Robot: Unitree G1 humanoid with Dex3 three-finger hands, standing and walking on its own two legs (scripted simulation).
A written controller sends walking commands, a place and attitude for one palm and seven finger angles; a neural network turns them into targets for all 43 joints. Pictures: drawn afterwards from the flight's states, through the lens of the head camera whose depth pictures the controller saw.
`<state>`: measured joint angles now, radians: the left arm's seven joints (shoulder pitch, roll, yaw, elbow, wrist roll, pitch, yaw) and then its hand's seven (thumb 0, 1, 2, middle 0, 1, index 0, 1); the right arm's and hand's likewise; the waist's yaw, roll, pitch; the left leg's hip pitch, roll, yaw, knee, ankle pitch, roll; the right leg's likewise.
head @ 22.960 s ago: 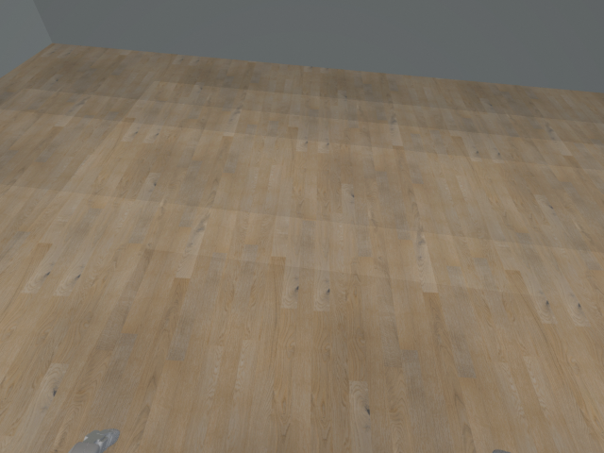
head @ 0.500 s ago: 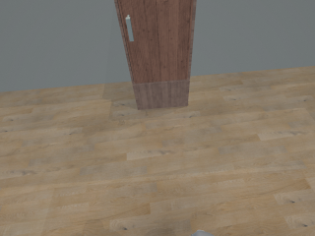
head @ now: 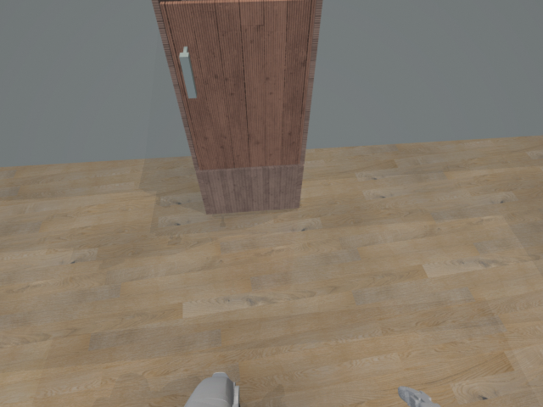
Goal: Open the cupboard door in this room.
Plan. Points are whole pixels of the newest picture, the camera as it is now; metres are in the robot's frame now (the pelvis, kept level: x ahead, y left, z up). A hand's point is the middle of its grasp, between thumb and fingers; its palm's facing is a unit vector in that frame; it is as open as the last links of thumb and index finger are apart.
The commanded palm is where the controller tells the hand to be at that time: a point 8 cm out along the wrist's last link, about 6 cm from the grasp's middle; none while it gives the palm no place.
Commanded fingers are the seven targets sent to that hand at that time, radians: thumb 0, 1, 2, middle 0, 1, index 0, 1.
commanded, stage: turn to face it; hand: left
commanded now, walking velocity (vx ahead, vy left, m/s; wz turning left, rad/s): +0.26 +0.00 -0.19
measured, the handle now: (189, 72) +0.92 +0.35 -0.03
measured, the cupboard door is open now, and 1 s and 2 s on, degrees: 0 0 0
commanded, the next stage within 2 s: take the last steps up to it in 0.60 s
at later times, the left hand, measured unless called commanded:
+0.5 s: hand (183, 312) +0.29 +0.21 -0.16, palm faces +0.03 -0.97 -0.23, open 7.4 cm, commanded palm none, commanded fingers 0.00 0.90 0.90 -0.20 -0.30 -0.20 -0.30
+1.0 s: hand out of the picture +0.12 +0.23 -0.19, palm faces +0.25 -0.95 -0.19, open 7.4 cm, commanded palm none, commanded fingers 0.00 0.90 0.90 -0.20 -0.30 -0.20 -0.30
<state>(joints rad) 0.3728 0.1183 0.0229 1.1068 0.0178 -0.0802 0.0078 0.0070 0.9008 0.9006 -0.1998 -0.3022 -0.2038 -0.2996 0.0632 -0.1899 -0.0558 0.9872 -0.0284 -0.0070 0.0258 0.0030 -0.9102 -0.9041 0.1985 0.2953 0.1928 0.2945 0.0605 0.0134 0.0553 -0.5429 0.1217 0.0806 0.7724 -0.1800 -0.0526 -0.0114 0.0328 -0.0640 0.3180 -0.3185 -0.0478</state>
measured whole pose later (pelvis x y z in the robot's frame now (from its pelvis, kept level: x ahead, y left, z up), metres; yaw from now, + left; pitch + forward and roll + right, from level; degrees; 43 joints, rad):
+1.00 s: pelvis +0.19 +0.04 -0.01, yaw +9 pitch -1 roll -1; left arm 0.33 0.22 0.06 1.12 0.01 0.02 0.01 0.01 0.91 0.90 -0.20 -0.30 -0.20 -0.30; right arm 0.22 -0.18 -0.05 1.04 -0.03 -0.01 0.00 0.00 -0.91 -0.90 0.20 0.30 0.19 0.29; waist 0.04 -0.05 0.02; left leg -0.16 0.05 0.10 0.52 -0.35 0.00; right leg -0.32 -0.09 -0.16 0.71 -0.41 0.01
